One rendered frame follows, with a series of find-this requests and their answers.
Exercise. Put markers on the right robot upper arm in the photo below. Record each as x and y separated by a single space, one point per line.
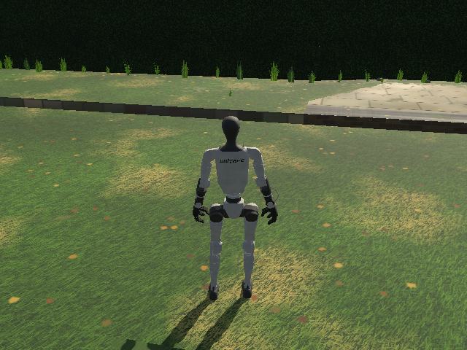
254 154

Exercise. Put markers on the left robot upper arm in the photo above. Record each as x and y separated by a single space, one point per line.
209 155

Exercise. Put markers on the robot left hand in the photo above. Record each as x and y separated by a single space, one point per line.
197 212

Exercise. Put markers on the robot torso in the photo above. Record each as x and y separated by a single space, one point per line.
232 176

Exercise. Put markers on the robot left shin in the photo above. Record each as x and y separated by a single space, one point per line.
214 264

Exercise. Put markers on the robot right forearm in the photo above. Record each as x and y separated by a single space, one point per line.
267 195

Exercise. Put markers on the robot right hand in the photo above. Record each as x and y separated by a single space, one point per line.
273 214

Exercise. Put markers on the robot left forearm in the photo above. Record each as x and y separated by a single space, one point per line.
200 195

